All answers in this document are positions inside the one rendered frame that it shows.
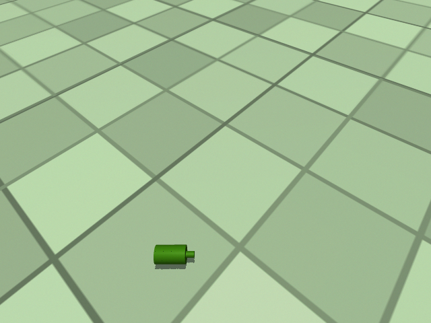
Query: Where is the bottle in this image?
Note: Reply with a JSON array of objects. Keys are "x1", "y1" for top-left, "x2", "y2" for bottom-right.
[{"x1": 154, "y1": 245, "x2": 195, "y2": 264}]

